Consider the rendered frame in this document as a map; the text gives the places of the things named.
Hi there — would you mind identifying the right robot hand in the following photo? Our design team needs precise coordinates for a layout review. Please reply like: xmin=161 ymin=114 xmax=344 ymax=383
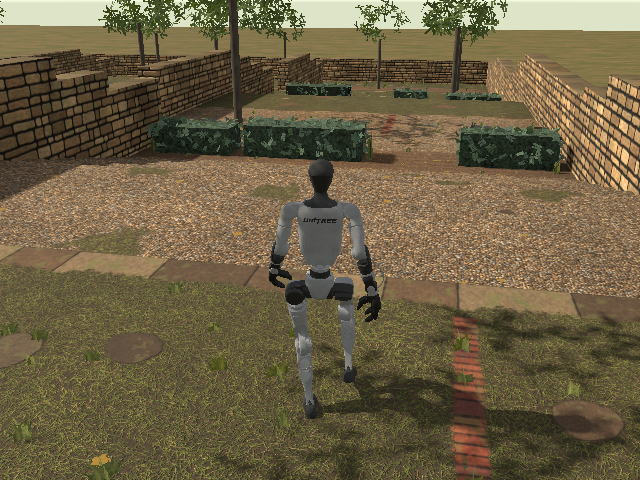
xmin=357 ymin=294 xmax=381 ymax=322

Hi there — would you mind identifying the left robot thigh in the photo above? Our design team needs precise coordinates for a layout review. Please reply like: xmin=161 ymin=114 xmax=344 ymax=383
xmin=285 ymin=280 xmax=313 ymax=356

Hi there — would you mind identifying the right robot forearm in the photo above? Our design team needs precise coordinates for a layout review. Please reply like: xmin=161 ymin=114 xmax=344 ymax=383
xmin=357 ymin=245 xmax=379 ymax=296

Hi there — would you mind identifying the robot torso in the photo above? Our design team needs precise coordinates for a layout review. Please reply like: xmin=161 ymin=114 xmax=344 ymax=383
xmin=297 ymin=198 xmax=344 ymax=300

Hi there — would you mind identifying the left robot hand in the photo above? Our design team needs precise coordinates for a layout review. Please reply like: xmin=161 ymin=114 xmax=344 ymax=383
xmin=268 ymin=269 xmax=292 ymax=288

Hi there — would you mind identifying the right robot upper arm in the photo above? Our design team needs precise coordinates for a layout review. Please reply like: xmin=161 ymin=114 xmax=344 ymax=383
xmin=341 ymin=202 xmax=367 ymax=260

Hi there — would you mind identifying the left robot forearm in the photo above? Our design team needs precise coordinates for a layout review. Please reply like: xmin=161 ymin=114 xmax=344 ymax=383
xmin=269 ymin=241 xmax=285 ymax=274

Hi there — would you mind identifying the left robot upper arm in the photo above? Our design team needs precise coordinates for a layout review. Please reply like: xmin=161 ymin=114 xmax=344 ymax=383
xmin=274 ymin=202 xmax=300 ymax=256

